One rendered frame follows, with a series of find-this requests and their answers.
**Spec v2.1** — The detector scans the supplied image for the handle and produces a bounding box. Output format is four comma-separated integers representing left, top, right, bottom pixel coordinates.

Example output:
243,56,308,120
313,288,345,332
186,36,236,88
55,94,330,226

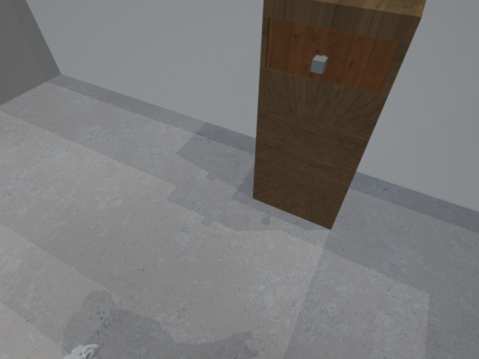
311,55,328,74

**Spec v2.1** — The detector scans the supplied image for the drawer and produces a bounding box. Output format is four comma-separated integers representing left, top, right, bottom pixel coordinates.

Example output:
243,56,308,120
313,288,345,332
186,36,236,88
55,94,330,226
266,19,400,94

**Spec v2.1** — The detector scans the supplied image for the robot left hand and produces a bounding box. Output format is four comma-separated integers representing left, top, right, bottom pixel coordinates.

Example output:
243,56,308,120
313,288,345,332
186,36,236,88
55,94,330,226
63,344,100,359

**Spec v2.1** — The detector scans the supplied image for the cabinet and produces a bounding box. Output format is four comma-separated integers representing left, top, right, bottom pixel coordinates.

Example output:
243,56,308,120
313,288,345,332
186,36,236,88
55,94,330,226
253,0,426,230

